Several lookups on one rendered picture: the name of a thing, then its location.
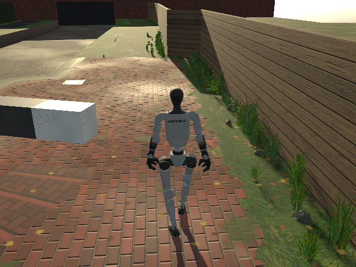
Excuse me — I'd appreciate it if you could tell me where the robot right forearm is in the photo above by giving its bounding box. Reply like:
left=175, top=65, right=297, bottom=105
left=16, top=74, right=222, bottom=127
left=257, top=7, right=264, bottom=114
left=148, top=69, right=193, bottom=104
left=198, top=134, right=209, bottom=160

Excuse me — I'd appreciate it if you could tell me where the robot right upper arm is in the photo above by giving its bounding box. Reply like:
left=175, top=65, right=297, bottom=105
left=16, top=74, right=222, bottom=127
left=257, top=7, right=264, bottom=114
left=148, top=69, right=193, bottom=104
left=189, top=111, right=204, bottom=143

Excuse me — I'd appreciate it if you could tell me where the humanoid robot torso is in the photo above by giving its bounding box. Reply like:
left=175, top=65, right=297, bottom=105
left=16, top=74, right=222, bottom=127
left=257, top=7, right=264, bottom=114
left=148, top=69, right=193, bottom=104
left=164, top=110, right=190, bottom=167

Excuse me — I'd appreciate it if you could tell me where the robot left forearm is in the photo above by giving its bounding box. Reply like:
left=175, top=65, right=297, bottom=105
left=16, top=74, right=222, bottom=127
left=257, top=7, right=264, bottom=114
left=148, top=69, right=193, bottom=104
left=147, top=135, right=157, bottom=159

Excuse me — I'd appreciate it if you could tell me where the robot right shin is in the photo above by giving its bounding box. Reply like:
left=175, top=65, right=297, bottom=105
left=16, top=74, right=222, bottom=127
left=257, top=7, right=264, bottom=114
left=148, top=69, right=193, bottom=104
left=180, top=175, right=192, bottom=208

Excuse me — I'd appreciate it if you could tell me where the robot left upper arm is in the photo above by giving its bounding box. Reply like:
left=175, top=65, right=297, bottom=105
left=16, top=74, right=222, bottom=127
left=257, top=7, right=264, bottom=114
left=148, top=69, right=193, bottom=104
left=152, top=112, right=165, bottom=143

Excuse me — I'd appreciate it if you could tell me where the robot left hand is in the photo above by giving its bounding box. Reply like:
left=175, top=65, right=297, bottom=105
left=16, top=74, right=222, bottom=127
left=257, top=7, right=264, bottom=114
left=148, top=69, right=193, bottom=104
left=147, top=157, right=159, bottom=170

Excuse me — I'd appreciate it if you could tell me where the robot right hand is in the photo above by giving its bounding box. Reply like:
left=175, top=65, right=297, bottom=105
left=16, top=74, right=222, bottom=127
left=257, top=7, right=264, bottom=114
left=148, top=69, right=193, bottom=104
left=198, top=158, right=211, bottom=172

